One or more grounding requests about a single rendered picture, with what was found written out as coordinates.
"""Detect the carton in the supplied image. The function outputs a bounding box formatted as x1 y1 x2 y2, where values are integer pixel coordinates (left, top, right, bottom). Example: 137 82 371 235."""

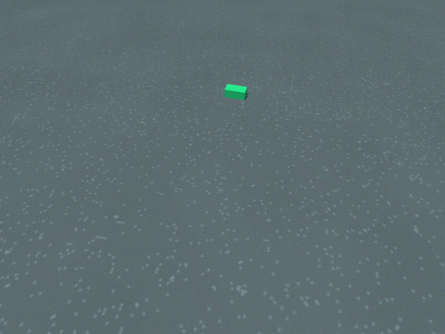
225 84 247 100

